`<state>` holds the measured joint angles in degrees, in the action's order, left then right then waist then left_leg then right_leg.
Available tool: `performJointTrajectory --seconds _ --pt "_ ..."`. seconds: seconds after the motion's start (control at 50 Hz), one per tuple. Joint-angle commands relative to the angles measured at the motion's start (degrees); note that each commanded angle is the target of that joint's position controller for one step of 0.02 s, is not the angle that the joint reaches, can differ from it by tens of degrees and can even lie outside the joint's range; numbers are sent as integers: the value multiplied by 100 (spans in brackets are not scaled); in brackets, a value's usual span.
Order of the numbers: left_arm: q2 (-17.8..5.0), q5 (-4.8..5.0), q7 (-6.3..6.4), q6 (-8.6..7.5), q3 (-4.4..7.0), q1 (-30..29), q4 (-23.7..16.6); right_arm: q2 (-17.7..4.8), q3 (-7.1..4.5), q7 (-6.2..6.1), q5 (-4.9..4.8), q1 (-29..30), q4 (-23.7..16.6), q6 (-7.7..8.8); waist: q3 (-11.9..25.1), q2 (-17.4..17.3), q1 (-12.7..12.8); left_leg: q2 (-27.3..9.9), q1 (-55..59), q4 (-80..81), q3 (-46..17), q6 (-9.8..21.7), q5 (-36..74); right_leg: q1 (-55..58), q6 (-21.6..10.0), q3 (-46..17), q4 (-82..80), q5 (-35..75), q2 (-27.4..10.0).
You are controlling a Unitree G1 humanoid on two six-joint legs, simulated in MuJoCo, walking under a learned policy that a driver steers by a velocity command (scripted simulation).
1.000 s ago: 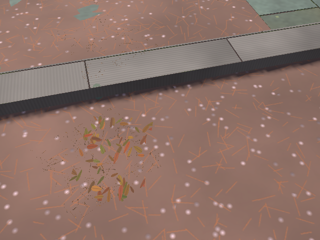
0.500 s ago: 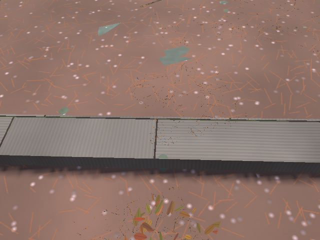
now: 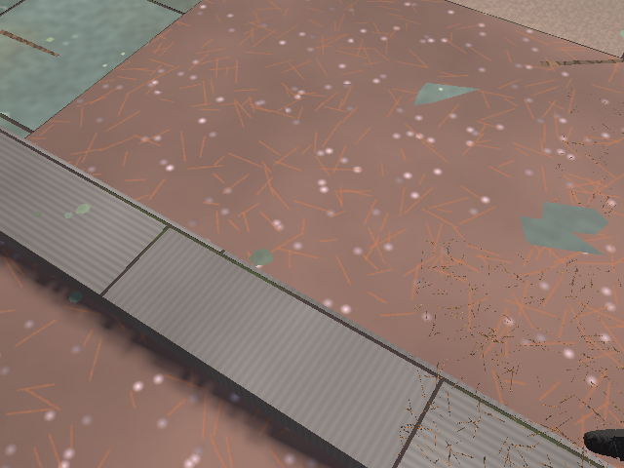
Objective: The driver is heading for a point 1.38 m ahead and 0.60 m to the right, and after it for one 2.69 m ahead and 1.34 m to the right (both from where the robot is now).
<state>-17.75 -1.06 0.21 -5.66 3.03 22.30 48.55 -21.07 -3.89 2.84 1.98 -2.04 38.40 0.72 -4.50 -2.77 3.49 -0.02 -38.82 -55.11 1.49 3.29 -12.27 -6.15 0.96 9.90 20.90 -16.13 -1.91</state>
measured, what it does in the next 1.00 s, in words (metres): walks ahead, turning right: left foot, then right foot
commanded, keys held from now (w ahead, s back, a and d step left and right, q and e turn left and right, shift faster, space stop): e+shift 0.72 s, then shift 0.28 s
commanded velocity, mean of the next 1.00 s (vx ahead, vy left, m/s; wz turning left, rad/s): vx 0.10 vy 0.00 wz -0.54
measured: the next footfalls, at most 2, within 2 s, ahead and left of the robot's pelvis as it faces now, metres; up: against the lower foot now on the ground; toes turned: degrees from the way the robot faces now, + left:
left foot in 0.12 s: +0.27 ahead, +0.07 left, +0.00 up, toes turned +0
right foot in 0.52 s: +0.17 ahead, -0.16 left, +0.00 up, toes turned -24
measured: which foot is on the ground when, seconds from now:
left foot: up 0.00-0.10, down 0.12-0.52, up 0.54-1.00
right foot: down 0.00-0.12, up 0.14-0.50, down 0.52-1.00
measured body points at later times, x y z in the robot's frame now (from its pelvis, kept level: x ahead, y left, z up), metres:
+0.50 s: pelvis +0.16 -0.04 -0.01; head +0.17 -0.06 +0.44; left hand +0.34 +0.19 -0.11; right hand +0.23 -0.33 -0.12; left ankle +0.24 +0.07 -0.74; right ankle +0.14 -0.14 -0.72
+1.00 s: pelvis +0.16 -0.06 +0.00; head +0.18 -0.08 +0.45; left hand +0.43 +0.08 -0.10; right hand +0.15 -0.35 -0.11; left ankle +0.23 +0.04 -0.68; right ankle +0.14 -0.14 -0.74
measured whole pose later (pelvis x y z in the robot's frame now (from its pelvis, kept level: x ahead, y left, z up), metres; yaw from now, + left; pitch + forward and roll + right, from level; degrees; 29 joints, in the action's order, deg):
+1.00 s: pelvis +0.16 -0.06 +0.00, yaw -37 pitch +2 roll +1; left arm -14.6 -2.2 1.7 3.5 3.6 12.0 35.5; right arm -12.9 -1.2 -1.2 1.4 -10.2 34.2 -4.2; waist -1.6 0.5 1.0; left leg 1.3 -29.0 -57.9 0.8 -1.2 -25.4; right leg -18.7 -3.4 -10.7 29.2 -11.4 7.2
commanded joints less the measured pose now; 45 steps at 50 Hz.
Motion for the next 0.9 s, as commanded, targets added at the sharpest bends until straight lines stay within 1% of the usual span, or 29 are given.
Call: performJointTrajectory --seconds 0.02,0.06,0.08,0.1,0.12,0.14,0.16,0.18,0.2,0.22,0.24,0.28,0.32,0.34,0.38,0.44,0.48,0.5,0.52,0.54,0.56,0.58,0.6,0.62,0.66,0.7,0.72,0.8,0.9 --pt "-509 71 -87 -177 36 -764 -442 393 249 178 2 -684 -152 111 525 1028 -682 346 2154 1795 121 2 1444 -1064 -543 -244 -600 4356 -740" --pt "-661 162 -124 -164 51 -628 -332 266 247 98 117 -1030 107 110 656 928 -842 449 2894 2101 61 119 1664 -938 -570 -449 -251 4771 -872" --pt "-702 211 -113 -116 51 -571 -267 140 220 26 207 -1467 320 154 800 754 -1055 402 3344 2414 2 232 1877 -795 -509 -501 404 4879 -773" --pt "-698 272 -85 -67 36 -422 -211 18 192 -48 331 -1884 501 231 1030 563 -1242 201 4003 2792 -77 344 2528 -888 -415 -527 1346 4392 -573" --pt "-556 310 -75 3 -5 -105 -240 -301 149 -141 433 -2060 562 317 1370 -111 -1230 -775 4834 2712 -602 469 5780 -1451 -225 -358 2903 1824 -51" --pt "76 457 -15 160 -147 1047 -263 -506 133 -204 319 -2015 315 346 2836 -1074 -709 -2959 6004 1928 -2268 1362 9450 -1977 -95 -954 5073 -2545 483" --pt "-334 396 120 341 -45 1033 -143 -532 46 -255 -67 -1813 188 277 3260 -480 -831 -2878 5509 2047 -2083 1544 9064 -1840 -148 -1619 5501 -2269 432" --pt "-480 262 140 423 14 849 -194 -350 93 -318 -165 -1295 106 218 2535 -301 -562 -2619 4793 2448 -1755 1454 7249 -2169 -118 -1443 5556 -1983 236" --pt "-495 99 124 487 47 488 -251 -22 192 -368 -137 -978 72 180 1780 -77 -451 -2264 4144 2781 -1455 1215 5821 -2478 -63 -1198 5445 -1704 53" --pt "-462 18 85 558 82 297 -283 136 251 -430 -127 -867 68 167 1333 -129 -376 -2010 3637 3068 -1154 1056 5169 -2488 12 -1149 5313 -1403 -26" --pt "-368 -48 36 673 106 405 -273 140 252 -489 -136 -750 58 137 1095 -253 -224 -1877 3045 3359 -794 1003 4635 -2238 123 -1031 5326 -1186 -10" --pt "-195 -22 3 827 158 375 -405 78 202 -518 -75 -720 61 165 1114 -293 -85 -1826 2550 3597 -420 1039 3969 -2006 204 -914 5427 -934 44" --pt "-42 -13 33 939 188 239 -568 156 181 -538 -11 -543 6 183 1082 -382 9 -1861 2228 3740 -123 1082 3099 -2055 209 -865 5417 -789 -16" --pt "34 -15 49 1011 184 125 -657 247 191 -544 37 -444 -32 178 1041 -532 47 -1872 2128 3737 36 1015 2611 -2066 184 -791 5271 -722 -62" --pt "91 -29 -5 1104 162 -179 -880 325 194 -560 54 -315 -98 161 921 -672 64 -1765 1913 3722 378 738 1478 -1826 76 -803 4265 -343 -261" --pt "24 6 -96 1116 177 -549 -1134 118 81 -512 51 -470 -201 142 1001 -776 -163 -2046 2002 3457 541 507 1112 -1219 -120 -552 3109 -300 -229" --pt "8 55 -102 1068 193 -750 -1316 -79 -28 -434 -15 -672 -189 65 1018 -624 -277 -2202 2221 3098 623 330 1009 -957 -206 -270 2386 -369 -68" --pt "40 60 -112 1024 200 -643 -1301 -118 -68 -406 -89 -655 -192 1 964 -443 -185 -2107 2151 2709 799 125 688 -662 -249 -168 1695 -86 59" --pt "-116 24 -111 936 260 -407 -1184 -36 -96 -364 -127 -896 -114 -95 816 221 -140 -1710 1940 1712 1102 -202 -215 -384 -322 -550 820 135 185" --pt "-709 -15 -40 841 385 -278 -1221 170 -66 -300 -110 -1300 -148 -225 456 1824 -205 -1069 742 -55 1405 -679 -2192 -172 -576 -2366 -104 1311 -845" --pt "-1534 -31 -12 793 574 -144 -1516 420 48 -342 -19 -911 -665 -334 527 2249 -98 -228 -324 -1321 543 -1023 -2689 -243 -1520 -4216 -129 4244 -2076" --pt "-1526 -14 26 833 657 -78 -1523 391 82 -407 -2 -509 -779 -348 795 1570 161 -281 -365 -2119 -65 -1013 -2389 -372 -1958 -4196 -336 3380 -2049" --pt "-1277 -51 76 882 568 -414 -1544 302 47 -432 -58 -356 -756 -309 499 1268 17 -328 -425 -2230 -289 -936 -1760 -695 -1871 -3608 -265 2402 -1627" --pt "-975 -65 113 923 475 -924 -1643 310 32 -433 -56 -439 -666 -243 354 1202 -233 -347 -400 -2271 -262 -881 -1253 -814 -1621 -3073 -69 2086 -1149" --pt "-597 21 138 936 366 -1163 -1759 212 -15 -400 64 -696 -585 -247 645 1104 -342 -199 -149 -2654 -146 -816 -866 -824 -1456 -2697 296 2952 -771" --pt "-679 -19 137 904 399 -907 -1716 337 37 -365 66 -663 -680 -265 912 747 -277 -54 -292 -2786 -175 -765 -894 -441 -1489 -2927 465 3371 -755" --pt "-764 -38 152 883 434 -754 -1690 427 81 -358 57 -553 -785 -269 990 687 -209 2 -494 -2813 -207 -742 -955 -165 -1524 -3092 514 3545 -780" --pt "-660 -46 216 831 394 -569 -1652 394 125 -422 3 -578 -855 -343 1176 747 -116 69 -678 -2678 -212 -645 -1075 346 -1623 -3292 491 3793 -914" --pt "-574 -96 220 837 334 -663 -1623 433 172 -414 -23 -557 -920 -411 1072 831 -125 42 -79 -1420 -185 -557 -1232 58 -1538 -3397 349 3055 -814"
